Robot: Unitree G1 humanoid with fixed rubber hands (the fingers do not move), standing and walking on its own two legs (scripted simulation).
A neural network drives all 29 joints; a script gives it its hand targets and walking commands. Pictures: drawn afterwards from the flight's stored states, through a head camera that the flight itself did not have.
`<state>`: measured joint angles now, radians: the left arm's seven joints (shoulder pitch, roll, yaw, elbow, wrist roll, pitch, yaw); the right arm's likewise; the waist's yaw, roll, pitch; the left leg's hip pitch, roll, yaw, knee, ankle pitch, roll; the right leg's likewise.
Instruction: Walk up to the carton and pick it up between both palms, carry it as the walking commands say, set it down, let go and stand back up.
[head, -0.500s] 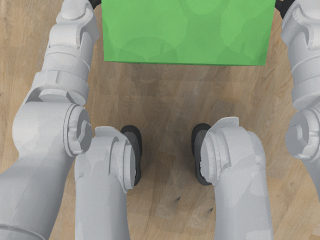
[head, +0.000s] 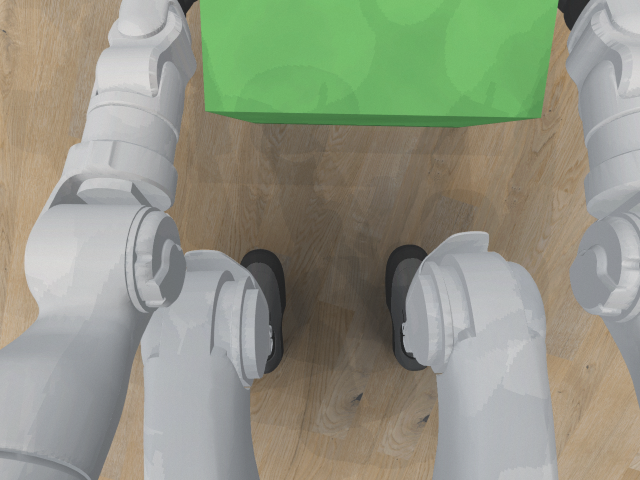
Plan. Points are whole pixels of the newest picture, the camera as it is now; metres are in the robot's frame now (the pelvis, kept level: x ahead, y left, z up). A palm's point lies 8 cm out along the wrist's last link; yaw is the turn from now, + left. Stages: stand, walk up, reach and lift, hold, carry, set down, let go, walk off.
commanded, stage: set down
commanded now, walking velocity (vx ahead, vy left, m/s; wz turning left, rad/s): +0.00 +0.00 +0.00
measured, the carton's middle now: out of the picture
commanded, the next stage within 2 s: none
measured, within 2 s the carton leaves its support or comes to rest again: neither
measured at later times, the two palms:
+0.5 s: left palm (146, 3) +0.55 +0.15 -0.17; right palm out of the picture +0.52 -0.27 -0.16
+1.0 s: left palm out of the picture +0.57 +0.17 -0.12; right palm out of the picture +0.52 -0.29 -0.11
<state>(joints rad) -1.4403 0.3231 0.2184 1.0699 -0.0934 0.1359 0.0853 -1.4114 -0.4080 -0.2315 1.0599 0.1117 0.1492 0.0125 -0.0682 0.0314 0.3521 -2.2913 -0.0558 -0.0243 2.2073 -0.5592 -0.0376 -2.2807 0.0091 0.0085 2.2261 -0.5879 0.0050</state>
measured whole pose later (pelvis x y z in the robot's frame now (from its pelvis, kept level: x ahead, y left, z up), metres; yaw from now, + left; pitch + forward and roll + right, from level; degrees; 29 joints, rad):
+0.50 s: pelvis +0.00 +0.00 +0.00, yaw -1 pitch +36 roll +0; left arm -1.44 0.40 0.09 1.14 -0.22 0.07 0.11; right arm -1.43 -0.47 -0.15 1.17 0.24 0.04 -0.04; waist -0.06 0.01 0.38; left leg -2.27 -0.04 -0.02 2.21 -0.57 -0.04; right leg -2.27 0.01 0.00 2.22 -0.58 0.00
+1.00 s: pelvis +0.00 +0.00 +0.02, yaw -1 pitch +36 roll +1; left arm -1.35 0.45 0.16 0.95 -0.22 0.15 0.08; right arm -1.33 -0.51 -0.19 0.94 0.23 0.13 -0.01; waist -0.06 0.02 0.34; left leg -2.21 -0.02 -0.01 2.18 -0.59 -0.03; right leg -2.22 0.01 0.01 2.18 -0.59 0.00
